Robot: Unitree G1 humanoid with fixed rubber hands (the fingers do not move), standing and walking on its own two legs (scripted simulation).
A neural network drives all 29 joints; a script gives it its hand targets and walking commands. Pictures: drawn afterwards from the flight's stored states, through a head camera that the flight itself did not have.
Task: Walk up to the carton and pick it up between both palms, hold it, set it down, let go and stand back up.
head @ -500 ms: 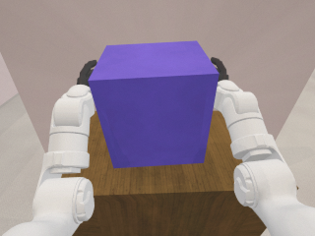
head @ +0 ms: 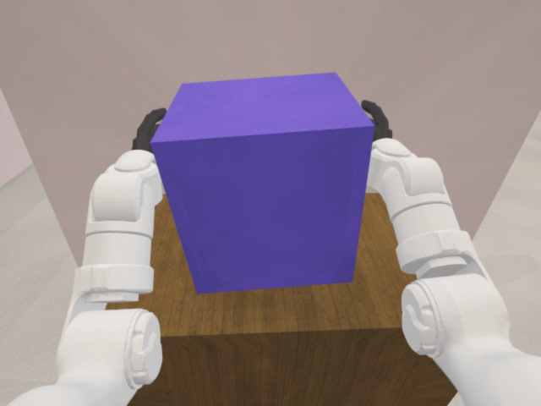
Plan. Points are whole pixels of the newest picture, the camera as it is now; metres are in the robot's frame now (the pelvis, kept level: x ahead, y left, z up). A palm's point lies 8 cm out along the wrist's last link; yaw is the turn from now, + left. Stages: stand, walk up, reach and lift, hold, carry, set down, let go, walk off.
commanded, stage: hold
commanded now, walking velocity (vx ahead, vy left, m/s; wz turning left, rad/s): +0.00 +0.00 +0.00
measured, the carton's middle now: (267, 182) +0.38 +0.01 +0.22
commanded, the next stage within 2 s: none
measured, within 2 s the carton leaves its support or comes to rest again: neither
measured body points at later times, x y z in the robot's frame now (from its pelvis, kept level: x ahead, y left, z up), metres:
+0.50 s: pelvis +0.01 +0.00 +0.00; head -0.07 +0.01 +0.44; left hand +0.39 +0.18 +0.26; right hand +0.41 -0.14 +0.27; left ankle +0.03 +0.13 -0.75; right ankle +0.05 -0.12 -0.75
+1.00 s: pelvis +0.00 +0.00 +0.00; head -0.08 +0.01 +0.44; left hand +0.37 +0.18 +0.26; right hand +0.39 -0.14 +0.28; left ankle +0.03 +0.13 -0.75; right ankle +0.05 -0.12 -0.75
